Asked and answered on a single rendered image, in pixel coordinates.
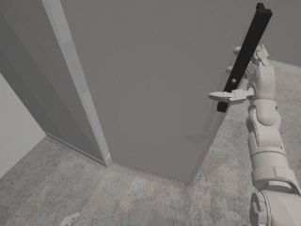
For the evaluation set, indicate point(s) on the fridge door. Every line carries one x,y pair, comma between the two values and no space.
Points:
150,66

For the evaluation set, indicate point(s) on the robot right upper arm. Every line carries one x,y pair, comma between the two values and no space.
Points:
272,208

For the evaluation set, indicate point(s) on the right robot hand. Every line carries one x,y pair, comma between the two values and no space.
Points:
262,79

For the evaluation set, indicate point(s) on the robot right forearm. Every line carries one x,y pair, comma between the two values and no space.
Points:
271,170

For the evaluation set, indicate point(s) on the handle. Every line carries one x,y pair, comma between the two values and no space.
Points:
252,39

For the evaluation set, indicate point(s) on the left robot hand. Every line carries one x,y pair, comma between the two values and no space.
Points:
70,221

